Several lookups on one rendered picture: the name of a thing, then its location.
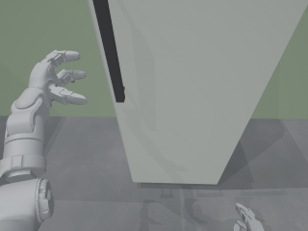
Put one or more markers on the fridge door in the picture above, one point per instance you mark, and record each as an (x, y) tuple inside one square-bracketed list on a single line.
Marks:
[(193, 72)]

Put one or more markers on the left robot upper arm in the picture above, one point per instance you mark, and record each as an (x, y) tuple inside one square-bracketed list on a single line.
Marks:
[(25, 205)]

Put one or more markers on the handle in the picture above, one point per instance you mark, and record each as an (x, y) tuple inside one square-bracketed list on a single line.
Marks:
[(105, 25)]

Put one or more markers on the robot left forearm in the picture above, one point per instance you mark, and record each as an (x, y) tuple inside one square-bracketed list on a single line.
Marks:
[(23, 155)]

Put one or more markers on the right robot hand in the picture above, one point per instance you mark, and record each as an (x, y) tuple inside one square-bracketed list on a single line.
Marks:
[(252, 224)]

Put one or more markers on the left robot hand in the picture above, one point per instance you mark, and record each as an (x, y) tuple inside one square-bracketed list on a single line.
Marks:
[(43, 77)]

